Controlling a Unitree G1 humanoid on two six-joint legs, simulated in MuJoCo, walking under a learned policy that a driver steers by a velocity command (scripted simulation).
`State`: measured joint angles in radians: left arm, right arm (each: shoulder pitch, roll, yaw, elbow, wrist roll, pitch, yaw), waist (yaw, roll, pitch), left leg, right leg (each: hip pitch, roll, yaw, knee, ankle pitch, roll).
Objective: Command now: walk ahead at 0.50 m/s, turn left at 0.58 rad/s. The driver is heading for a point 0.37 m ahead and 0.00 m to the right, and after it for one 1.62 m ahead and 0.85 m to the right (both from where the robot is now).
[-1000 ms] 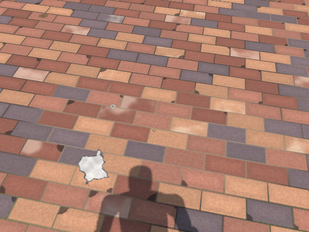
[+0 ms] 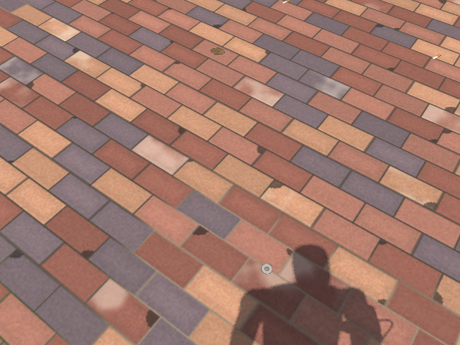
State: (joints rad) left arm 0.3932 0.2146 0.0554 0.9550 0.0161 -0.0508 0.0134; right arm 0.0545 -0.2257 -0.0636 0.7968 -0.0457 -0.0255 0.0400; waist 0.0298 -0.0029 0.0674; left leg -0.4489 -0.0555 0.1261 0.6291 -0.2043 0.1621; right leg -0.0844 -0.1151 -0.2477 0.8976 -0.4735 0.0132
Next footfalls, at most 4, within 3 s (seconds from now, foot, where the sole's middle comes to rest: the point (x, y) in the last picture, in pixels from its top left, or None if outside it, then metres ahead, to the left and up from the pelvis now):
0.52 right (269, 337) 0.47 -0.07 -0.75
1.04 left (219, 238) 0.77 0.08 -0.75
1.56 right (313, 200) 0.93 -0.23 -0.75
2.10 left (326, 127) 1.27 -0.31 -0.75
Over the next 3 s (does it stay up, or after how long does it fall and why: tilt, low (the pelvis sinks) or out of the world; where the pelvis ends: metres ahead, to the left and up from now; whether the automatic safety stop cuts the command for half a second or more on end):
stays up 1.35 -0.64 0.03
